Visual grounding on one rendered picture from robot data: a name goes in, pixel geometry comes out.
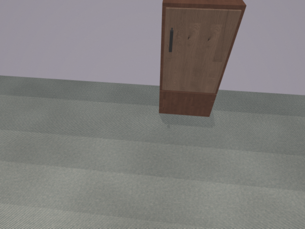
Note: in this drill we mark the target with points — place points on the cupboard door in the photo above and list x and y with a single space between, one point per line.
201 42

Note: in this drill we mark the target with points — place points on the handle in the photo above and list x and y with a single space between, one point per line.
171 40

